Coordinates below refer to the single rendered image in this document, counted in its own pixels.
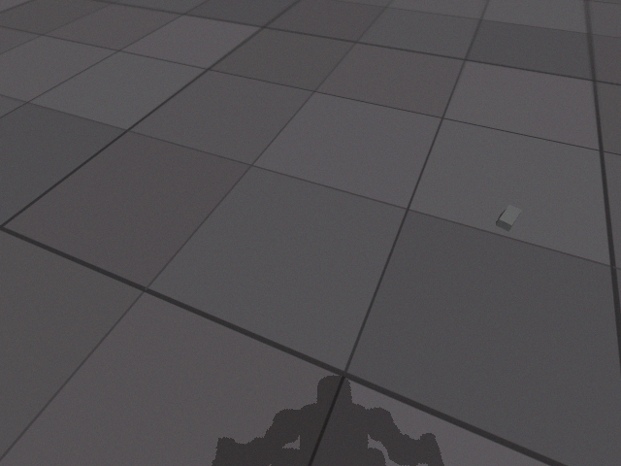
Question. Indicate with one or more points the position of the small box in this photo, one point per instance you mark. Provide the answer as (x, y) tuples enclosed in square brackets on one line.
[(509, 217)]

